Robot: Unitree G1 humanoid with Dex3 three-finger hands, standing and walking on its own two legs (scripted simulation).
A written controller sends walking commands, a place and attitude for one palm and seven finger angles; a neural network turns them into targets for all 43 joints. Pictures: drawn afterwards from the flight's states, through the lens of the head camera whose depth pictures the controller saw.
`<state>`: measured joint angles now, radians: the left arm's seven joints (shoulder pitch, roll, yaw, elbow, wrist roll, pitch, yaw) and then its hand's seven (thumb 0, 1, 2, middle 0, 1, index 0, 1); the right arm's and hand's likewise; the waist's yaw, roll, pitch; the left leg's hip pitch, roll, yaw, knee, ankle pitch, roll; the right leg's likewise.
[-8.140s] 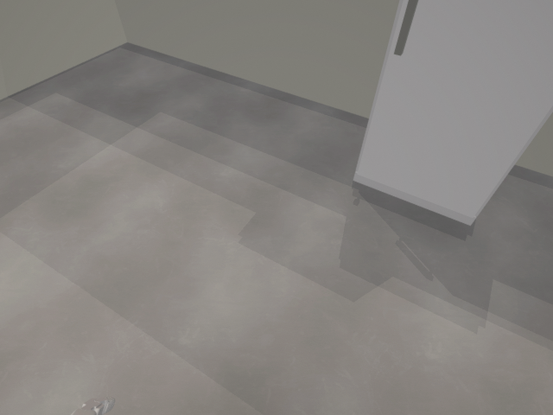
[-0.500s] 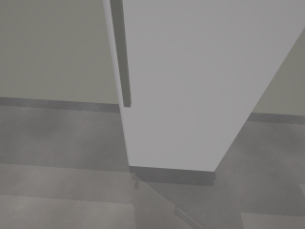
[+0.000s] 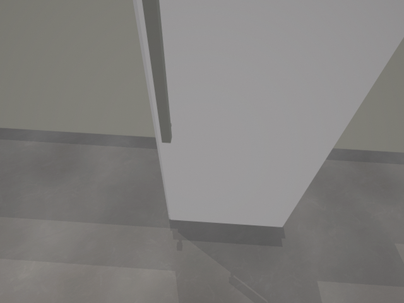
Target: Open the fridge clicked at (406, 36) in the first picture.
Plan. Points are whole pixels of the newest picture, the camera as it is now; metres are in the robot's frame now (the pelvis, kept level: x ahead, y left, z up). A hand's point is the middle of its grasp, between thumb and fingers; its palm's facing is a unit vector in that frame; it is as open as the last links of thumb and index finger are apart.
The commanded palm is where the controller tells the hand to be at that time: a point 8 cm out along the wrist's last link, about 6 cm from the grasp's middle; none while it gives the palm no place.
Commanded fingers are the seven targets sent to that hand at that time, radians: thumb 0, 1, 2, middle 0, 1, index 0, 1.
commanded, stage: shuffle to correct the standing spot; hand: left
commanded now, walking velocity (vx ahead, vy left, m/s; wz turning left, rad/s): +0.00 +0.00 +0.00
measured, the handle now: (160, 62) +0.57 +0.14 +0.19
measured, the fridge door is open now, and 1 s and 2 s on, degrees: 0 0 0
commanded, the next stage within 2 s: come to a stop and stand still in 0.44 s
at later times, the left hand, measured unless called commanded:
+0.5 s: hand out of the picture +0.00 +0.15 -0.19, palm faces +0.12 -0.98 -0.13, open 7.3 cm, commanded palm none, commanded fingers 0.00 0.90 0.90 -0.20 -0.30 -0.20 -0.30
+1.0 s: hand (129, 295) +0.17 +0.18 -0.18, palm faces +0.07 -0.97 -0.22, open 7.3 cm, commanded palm none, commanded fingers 0.00 0.90 0.90 -0.20 -0.30 -0.20 -0.30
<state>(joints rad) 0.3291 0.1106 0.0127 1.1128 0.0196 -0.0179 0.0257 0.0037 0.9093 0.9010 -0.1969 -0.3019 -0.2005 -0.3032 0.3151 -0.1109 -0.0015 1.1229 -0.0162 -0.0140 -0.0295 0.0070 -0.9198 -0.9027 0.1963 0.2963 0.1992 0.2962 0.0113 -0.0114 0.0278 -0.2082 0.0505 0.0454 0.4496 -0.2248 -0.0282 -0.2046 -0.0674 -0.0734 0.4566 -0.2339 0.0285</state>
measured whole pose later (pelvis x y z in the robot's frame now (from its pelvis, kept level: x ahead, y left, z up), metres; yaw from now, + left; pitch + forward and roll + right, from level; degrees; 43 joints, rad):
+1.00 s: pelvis +0.12 +0.00 -0.01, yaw +2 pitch +0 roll +0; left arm 0.18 0.17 0.05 0.99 0.04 0.00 0.04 0.01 0.92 0.90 -0.20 -0.30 -0.20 -0.30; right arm 0.18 -0.15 -0.05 1.06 -0.01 0.03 -0.04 0.00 -0.92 -0.90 0.20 0.30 0.20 0.30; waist 0.01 -0.03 0.11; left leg -0.38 0.00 0.05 0.95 -0.52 -0.02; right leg -0.34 -0.07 -0.14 0.56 -0.22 -0.02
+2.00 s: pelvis +0.05 +0.01 +0.00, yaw +1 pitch -1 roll +0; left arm 0.40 0.08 -0.01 1.15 0.01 -0.01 0.04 0.00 0.91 0.90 -0.20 -0.30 -0.20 -0.30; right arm 0.36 -0.08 -0.01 1.16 -0.01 0.01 -0.03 0.00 -0.91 -0.90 0.20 0.30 0.20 0.30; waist -0.01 -0.02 0.00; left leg -0.29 -0.01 0.09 0.40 -0.10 0.05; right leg -0.13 0.00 -0.04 0.44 -0.30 -0.02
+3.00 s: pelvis +0.08 +0.04 +0.00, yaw -1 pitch +0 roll +0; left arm 0.31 0.18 -0.01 1.08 0.02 -0.01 0.03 0.00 0.91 0.90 -0.20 -0.30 -0.20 -0.30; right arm 0.21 -0.17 0.01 1.08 -0.01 -0.02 -0.02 0.00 -0.91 -0.90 0.20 0.30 0.20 0.30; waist 0.01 -0.03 0.03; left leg -0.27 -0.02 0.13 0.47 -0.20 0.08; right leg -0.09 -0.02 -0.01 0.45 -0.35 0.01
